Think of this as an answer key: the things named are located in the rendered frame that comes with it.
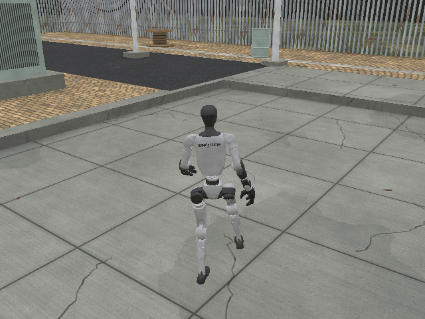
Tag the left robot shin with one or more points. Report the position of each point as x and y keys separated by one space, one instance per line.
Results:
x=201 y=249

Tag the robot shin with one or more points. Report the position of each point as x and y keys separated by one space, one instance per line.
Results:
x=235 y=221
x=201 y=249

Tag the robot left forearm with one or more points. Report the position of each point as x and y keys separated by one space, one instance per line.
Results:
x=183 y=170

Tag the robot left upper arm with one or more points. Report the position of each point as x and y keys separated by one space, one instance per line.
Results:
x=186 y=151

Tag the robot right forearm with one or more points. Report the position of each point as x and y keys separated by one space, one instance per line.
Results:
x=244 y=177

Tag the robot right upper arm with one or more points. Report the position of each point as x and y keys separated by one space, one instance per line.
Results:
x=234 y=151

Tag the robot left hand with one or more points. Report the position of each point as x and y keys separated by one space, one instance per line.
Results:
x=191 y=169

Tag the robot right hand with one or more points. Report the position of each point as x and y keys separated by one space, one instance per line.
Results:
x=251 y=196

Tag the right robot shin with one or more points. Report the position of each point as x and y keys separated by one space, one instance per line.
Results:
x=235 y=221

